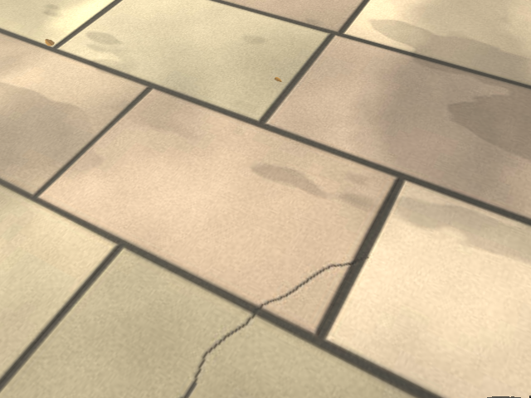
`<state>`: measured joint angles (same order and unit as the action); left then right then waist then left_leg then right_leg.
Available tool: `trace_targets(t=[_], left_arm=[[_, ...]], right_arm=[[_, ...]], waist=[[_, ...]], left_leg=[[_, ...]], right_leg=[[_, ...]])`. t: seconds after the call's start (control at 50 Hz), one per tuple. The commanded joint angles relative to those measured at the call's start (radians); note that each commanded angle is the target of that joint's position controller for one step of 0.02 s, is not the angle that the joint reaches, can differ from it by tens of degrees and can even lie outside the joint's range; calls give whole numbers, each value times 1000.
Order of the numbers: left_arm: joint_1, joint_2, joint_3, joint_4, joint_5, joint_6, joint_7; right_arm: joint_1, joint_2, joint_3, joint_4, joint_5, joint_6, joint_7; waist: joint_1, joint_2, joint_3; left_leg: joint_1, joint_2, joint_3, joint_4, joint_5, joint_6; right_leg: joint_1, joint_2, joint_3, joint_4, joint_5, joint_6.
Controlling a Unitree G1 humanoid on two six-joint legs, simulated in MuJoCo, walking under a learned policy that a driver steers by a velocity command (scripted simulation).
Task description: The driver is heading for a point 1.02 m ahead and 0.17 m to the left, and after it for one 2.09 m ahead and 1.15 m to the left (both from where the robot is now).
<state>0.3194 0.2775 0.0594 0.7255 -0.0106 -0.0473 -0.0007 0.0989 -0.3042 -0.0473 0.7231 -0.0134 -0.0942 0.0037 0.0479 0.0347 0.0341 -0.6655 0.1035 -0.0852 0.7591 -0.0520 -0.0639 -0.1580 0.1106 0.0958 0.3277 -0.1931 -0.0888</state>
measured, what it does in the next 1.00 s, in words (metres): walks ahead: left foot, then right foot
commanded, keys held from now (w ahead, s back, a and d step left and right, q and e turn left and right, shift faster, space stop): w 0.48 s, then w+q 0.48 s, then q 0.04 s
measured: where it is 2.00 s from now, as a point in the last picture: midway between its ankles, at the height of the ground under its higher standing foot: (279, 289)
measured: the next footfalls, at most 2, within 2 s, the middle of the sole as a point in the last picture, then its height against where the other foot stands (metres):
left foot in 0.18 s outside the picture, level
right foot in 0.70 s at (343, 360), level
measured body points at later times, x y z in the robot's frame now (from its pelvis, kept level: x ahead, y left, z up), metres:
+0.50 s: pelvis +0.28 +0.06 +0.00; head +0.31 +0.07 +0.45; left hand +0.47 +0.30 -0.10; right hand +0.29 -0.22 -0.12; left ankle +0.25 +0.15 -0.75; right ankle +0.40 -0.12 -0.69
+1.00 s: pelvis +0.54 +0.00 +0.00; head +0.56 +0.00 +0.45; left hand +0.55 +0.29 -0.12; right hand +0.74 -0.25 -0.10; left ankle +0.64 +0.18 -0.68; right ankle +0.52 -0.11 -0.75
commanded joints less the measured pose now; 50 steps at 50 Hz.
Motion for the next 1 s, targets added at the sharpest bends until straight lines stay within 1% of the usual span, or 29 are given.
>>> trace_targets(t=[0.02, 0.08, 0.12, 0.16, 0.18, 0.2, 0.22, 0.24, 0.26, 0.28, 0.3, 0.34, 0.38, 0.42, 0.5, 0.56, 0.62, 0.66, 0.68, 0.7, 0.72, 0.74, 0.76, 0.78, 0.8, 0.82, 0.86, 0.9, 1.0], left_arm=[[19, 162, 41, -41, -5, -16, 10], [58, 165, 42, -12, -9, -13, 9], [64, 170, 45, 1, -6, -6, 12], [42, 171, 45, 3, -5, 2, 13], [36, 147, 36, -1, 0, 4, 12], [38, 108, 17, -23, 16, 5, 13], [187, 30, -5, -27, -5, -11, 10], [150, 106, 4, -14, -13, -21, 8], [36, 159, 20, -36, -24, -25, 5], [-35, 150, 16, -54, -16, -29, 7], [-72, 139, 18, -64, -1, -32, 6], [-43, 110, 19, -56, 1, -27, 2], [-37, 80, 12, -53, 3, -20, 2], [-100, 63, 5, -74, 8, -18, 3], [-229, 38, -6, -100, 7, -30, -6], [-320, 40, -6, -126, 0, -42, -19], [-356, 65, 3, -142, -4, -57, -32], [-298, 95, 16, -127, -3, -65, -32], [-199, 124, 33, -98, 0, -67, -25], [-52, 173, 53, -69, 14, -69, -15], [87, 264, 75, -54, 33, -61, -6], [118, 234, 68, -37, 22, -49, -10], [64, 159, 46, -40, 13, -46, -10], [7, 123, 34, -42, 10, -45, -7], [-54, 96, 25, -36, 12, -46, -10], [-97, 69, 18, -31, 17, -52, -12], [-140, 69, 23, -17, 21, -64, -13], [-144, 91, 32, 2, 23, -74, -10], [-142, 133, 45, 34, 23, -62, 9]], right_arm=[[-80, -36, -1, -66, 11, -16, 12], [-130, -68, -9, -88, 18, -25, 23], [-118, -87, -17, -92, 17, -30, 28], [-34, -106, -28, -73, 15, -35, 26], [79, -138, -46, -42, 9, -38, 21], [241, -190, -59, -23, -2, -38, 16], [332, -264, -83, 19, 1, -26, 22], [342, -168, -59, 22, 30, -22, 29], [277, -122, -44, 12, 30, -19, 25], [214, -111, -37, -2, 15, -11, 23], [180, -92, -30, -1, 9, -8, 23], [159, -69, -20, 2, 2, -12, 22], [169, -83, -23, 15, 14, -17, 21], [183, -113, -31, 30, 18, -14, 14], [229, -130, -35, 60, 28, -1, 5], [294, -138, -37, 92, 37, 13, 0], [311, -150, -43, 106, 42, 30, -9], [296, -165, -51, 107, 41, 39, -15], [285, -156, -47, 104, 40, 41, -16], [275, -114, -31, 90, 28, 38, -14], [340, -20, -3, 56, 17, 27, -13], [392, -17, 3, 54, 38, 14, -11], [329, -117, -26, 53, 59, 13, -11], [258, -127, -32, 37, 58, 16, -11], [227, -113, -34, 31, 49, 23, -12], [225, -101, -39, 32, 41, 34, -12], [243, -56, -35, 32, 44, 59, -9], [217, -42, -36, 12, 39, 73, -10], [90, -20, -26, -35, 30, 65, 16]], waist=[[25, -111, -31], [39, -114, -8], [23, -127, -3], [-30, -142, -27], [-84, -121, -108], [-148, -34, -260], [-100, 274, -376], [-133, 206, -335], [-145, 108, -187], [-125, 29, -115], [-106, 13, -53], [-66, 60, -50], [-55, 64, -49], [-65, 42, -27], [-107, 32, -4], [-134, 28, 16], [-120, 40, 22], [-73, 58, -4], [-20, 50, -61], [49, 25, -182], [66, -171, -356], [53, -349, -442], [58, -231, -286], [44, -180, -177], [13, -139, -104], [-17, -151, -63], [-53, -157, -28], [-64, -125, -9], [-38, -84, 32]], left_leg=[[169, -57, 57, -154, 199, -2], [129, -58, 34, -231, 151, 33], [127, -61, 31, -257, 70, 65], [235, -86, 65, -298, 4, 104], [407, -82, 69, -304, 28, 138], [674, 67, -95, -275, 47, 204], [1010, 265, -539, -359, -173, 370], [1009, 276, -677, -456, -410, 359], [888, 244, -538, -474, -426, 314], [767, 202, -425, -487, -331, 288], [668, 168, -351, -513, -223, 290], [582, 118, -254, -550, -79, 281], [550, 111, -190, -579, 13, 297], [543, 113, -145, -608, 75, 307], [534, 69, -48, -618, 108, 272], [544, 77, -60, -591, 93, 267], [605, 113, -117, -532, 82, 249], [618, 122, -139, -461, 143, 228], [594, 83, -115, -358, 239, 205], [488, 26, -78, -154, 192, 171], [162, -104, 16, 209, -140, 103], [-24, -138, -25, 419, -548, 85], [-102, -80, -58, 507, -492, 86], [-111, -41, -31, 506, -407, 88], [-78, -12, -18, 469, -343, 82], [-37, 15, -23, 428, -296, 79], [30, 34, -14, 401, -246, 69], [6, 41, -20, 360, -183, 57], [30, 20, 35, 61, 59, 55]], right_leg=[[-97, -211, 112, -113, 172, -134], [18, -267, 170, -60, 147, -126], [91, -306, 208, -19, 192, -113], [120, -297, 204, 68, 362, -88], [99, -241, 162, 209, 469, -63], [-36, -172, 101, 479, 312, -25], [-415, -13, 10, 827, -223, 55], [-559, -46, 86, 938, -376, 57], [-615, -95, 75, 962, -293, 52], [-595, -142, 28, 928, -215, 52], [-582, -171, 11, 865, -162, 58], [-493, -205, -1, 789, -109, 66], [-483, -214, -23, 722, -94, 82], [-516, -224, -37, 614, -23, 101], [-465, -204, -60, 369, 198, 110], [-412, -166, -69, 257, 260, 115], [-381, -150, -46, 178, 211, 98], [-273, -136, -55, 139, 153, 75], [-120, -123, -73, 106, 147, 50], [130, -198, -20, 147, 163, 5], [515, -444, 292, 158, 113, -102], [580, -551, 602, 31, -82, -185], [456, -513, 515, -9, -195, -148], [327, -476, 378, -33, -176, -117], [201, -434, 280, -73, -104, -103], [113, -403, 199, -109, -38, -92], [10, -382, 89, -168, 56, -93], [-7, -387, 12, -197, 141, -105], [11, -343, -197, -185, 351, -80]])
